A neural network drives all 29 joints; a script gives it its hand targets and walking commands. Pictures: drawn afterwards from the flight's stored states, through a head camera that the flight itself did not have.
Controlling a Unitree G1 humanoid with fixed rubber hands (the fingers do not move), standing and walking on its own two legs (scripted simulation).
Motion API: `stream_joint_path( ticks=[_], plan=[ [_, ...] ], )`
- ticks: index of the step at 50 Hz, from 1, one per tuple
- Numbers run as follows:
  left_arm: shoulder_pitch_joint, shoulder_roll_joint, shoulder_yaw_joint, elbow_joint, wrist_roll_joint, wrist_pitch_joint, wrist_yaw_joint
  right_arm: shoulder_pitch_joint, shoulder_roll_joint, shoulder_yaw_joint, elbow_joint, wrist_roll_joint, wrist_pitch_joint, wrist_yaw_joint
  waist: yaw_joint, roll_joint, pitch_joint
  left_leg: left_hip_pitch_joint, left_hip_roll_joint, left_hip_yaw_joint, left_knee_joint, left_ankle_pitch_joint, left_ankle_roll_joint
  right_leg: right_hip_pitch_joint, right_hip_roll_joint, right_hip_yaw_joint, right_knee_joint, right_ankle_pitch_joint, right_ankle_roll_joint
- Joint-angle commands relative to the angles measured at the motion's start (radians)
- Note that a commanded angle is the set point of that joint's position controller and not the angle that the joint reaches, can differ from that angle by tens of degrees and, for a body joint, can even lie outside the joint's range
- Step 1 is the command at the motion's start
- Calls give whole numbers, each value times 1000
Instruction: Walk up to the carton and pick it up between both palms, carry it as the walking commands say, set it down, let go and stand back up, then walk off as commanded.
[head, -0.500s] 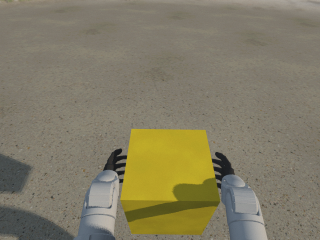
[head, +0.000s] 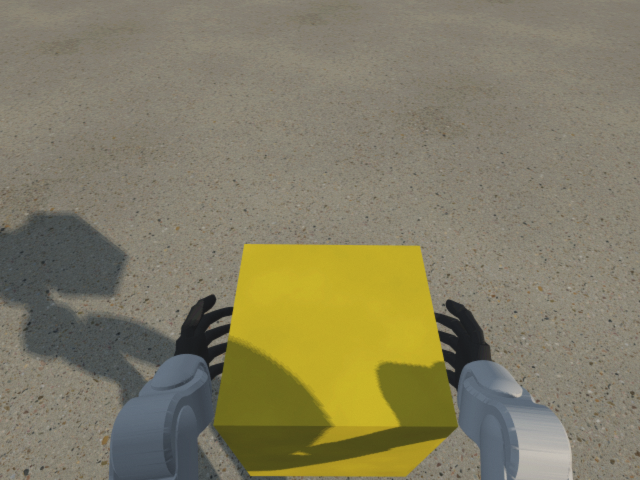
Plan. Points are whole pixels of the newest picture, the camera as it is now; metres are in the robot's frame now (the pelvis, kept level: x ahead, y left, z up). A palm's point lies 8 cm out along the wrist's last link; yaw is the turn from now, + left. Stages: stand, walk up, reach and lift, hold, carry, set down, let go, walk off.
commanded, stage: carry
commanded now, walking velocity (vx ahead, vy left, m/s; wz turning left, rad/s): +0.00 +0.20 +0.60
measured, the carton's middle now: (330, 367) +0.27 +0.02 +0.01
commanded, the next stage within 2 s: none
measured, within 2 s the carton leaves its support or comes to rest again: neither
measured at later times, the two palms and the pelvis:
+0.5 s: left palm out of the picture +0.12 +0.32 +0.09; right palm (318, 386) +0.21 +0.03 +0.10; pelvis -0.04 +0.10 -0.01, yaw +18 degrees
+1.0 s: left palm out of the picture -0.01 +0.43 +0.10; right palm (141, 440) +0.15 +0.18 +0.11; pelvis -0.12 +0.19 +0.01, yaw +34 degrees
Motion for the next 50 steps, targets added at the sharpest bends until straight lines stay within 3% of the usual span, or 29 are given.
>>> stream_joint_path(
  ticks=[1,2,4,5,6,7,8,9,11,14,17,20,22,23,24,25,26,28,30,31,37,40,41,42,43,44,45,48,50],
  plan=[
    [-429,-864,-700,-129,-337,-8,-125,-394,795,555,-216,240,-10,78,-51,72,-312,227,242,-280,-222,289,109,24,12,-6,-74,39,-2],
    [-424,-843,-706,-142,-332,-2,-120,-390,777,549,-220,241,-9,73,-54,128,-306,214,251,-304,-231,290,114,46,18,-10,-126,34,-5],
    [-419,-809,-706,-167,-325,1,-114,-348,766,559,-199,233,5,70,-53,103,-286,148,221,-304,-244,281,77,188,55,-43,-327,67,-26],
    [-382,-791,-672,-157,-308,5,-114,-356,758,574,-200,244,16,68,-24,50,-311,7,191,-234,-200,240,26,383,19,-14,-490,160,-59],
    [-340,-784,-652,-117,-291,11,-109,-376,743,585,-204,250,19,64,-4,-43,-316,-131,117,-150,-98,147,-35,582,-77,43,-638,227,-87],
    [-318,-750,-619,-103,-275,13,-106,-380,743,599,-211,257,29,61,-12,-404,-281,-346,5,-20,199,-210,-70,653,-410,371,-730,397,-168],
    [-304,-729,-601,-84,-266,19,-100,-412,723,604,-206,264,39,57,-24,-439,-237,-392,75,12,452,-320,-96,587,-570,435,-701,550,-263],
    [-302,-732,-610,-77,-253,19,-93,-396,716,588,-170,262,45,66,-26,-254,-203,-346,132,-75,547,-300,-95,489,-559,385,-699,471,-285],
    [-319,-763,-590,-90,-238,9,-89,-487,762,615,-197,314,38,84,-29,-70,-123,-299,161,-50,533,-125,-109,348,-444,246,-714,342,-227],
    [-373,-732,-626,-140,-237,9,-79,-409,748,585,-152,308,36,95,-32,-13,-113,-227,150,19,414,-98,-125,304,-361,75,-659,354,-167],
    [-378,-717,-632,-159,-235,13,-71,-380,748,584,-132,294,45,95,-30,-152,-132,-111,134,78,260,-106,-122,238,-349,3,-656,283,-135],
    [-310,-723,-626,-121,-234,21,-76,-413,736,591,-169,293,49,83,-27,-299,-122,-34,109,150,107,-120,-113,265,-356,-60,-624,357,-93],
    [-305,-721,-625,-107,-249,23,-85,-362,732,582,-156,271,54,74,-47,-336,-158,14,107,164,-79,-32,-111,343,-345,-102,-507,486,-70],
    [-271,-725,-610,-77,-237,26,-89,-365,743,592,-147,280,55,71,-46,-250,-188,97,54,154,-115,-18,-114,325,-289,-142,-410,445,-35],
    [-268,-709,-600,-68,-231,27,-92,-352,733,586,-139,281,54,75,-64,-90,-186,221,135,0,-196,128,-78,172,-223,-170,-238,272,18],
    [-275,-725,-623,-94,-243,23,-101,-322,729,583,-132,279,45,80,-64,231,-223,364,376,-330,-231,505,9,-90,-96,-182,-7,-176,66],
    [-331,-752,-641,-102,-260,18,-106,-329,755,571,-115,279,35,83,-58,284,-199,348,422,-383,-231,632,80,-173,-70,-122,116,-306,63],
    [-407,-805,-720,-133,-316,10,-122,-342,768,545,-144,250,18,87,-55,151,-177,238,348,-317,-239,402,116,-122,-75,-54,149,-181,35],
    [-454,-878,-755,-171,-353,-2,-137,-364,833,559,-173,264,-4,95,-45,124,-184,168,270,-227,-278,167,71,-90,-78,-51,157,-49,11],
    [-457,-890,-760,-166,-349,-8,-133,-392,843,565,-175,282,-12,108,-37,174,-219,172,234,-172,-288,50,41,-68,-80,-53,161,-2,7],
    [-358,-861,-732,-202,-325,-41,-129,-353,834,619,-244,297,-35,118,-43,142,-301,100,260,-289,-377,-14,59,162,-7,-58,-115,49,-30],
    [-270,-829,-670,-128,-297,-27,-126,-378,795,645,-259,301,-9,104,-14,85,-305,-81,148,-160,-383,29,-82,533,43,-120,-501,92,-80],
    [-280,-808,-656,-132,-295,-28,-125,-395,789,655,-261,293,0,96,11,-93,-324,-179,82,-87,-238,-26,-136,711,-65,-27,-702,104,-103],
    [-294,-797,-630,-135,-287,-27,-131,-386,788,667,-270,295,3,91,-9,-487,-322,-300,14,14,186,-247,-115,647,-513,380,-771,67,-206],
    [-276,-793,-626,-120,-286,-26,-135,-404,780,662,-254,289,12,92,-27,-450,-179,-395,106,-17,427,-241,-120,515,-586,363,-785,136,-250],
    [-298,-823,-628,-111,-287,-27,-132,-446,791,659,-260,288,8,95,-31,-315,-150,-353,146,-93,529,-204,-113,439,-554,278,-766,182,-263],
    [-299,-837,-624,-104,-287,-23,-130,-448,809,646,-238,302,10,95,-38,-154,-132,-314,158,-81,584,-105,-124,403,-476,165,-736,258,-229],
    [-309,-772,-630,-124,-266,-12,-117,-411,765,635,-209,313,18,102,-41,-47,-109,-288,152,7,464,-77,-124,400,-390,31,-665,473,-165],
    [-369,-741,-662,-200,-279,-10,-112,-373,775,622,-185,302,23,102,-33,-76,-105,-258,133,66,408,-105,-136,404,-368,-46,-617,674,-137]
  ],
)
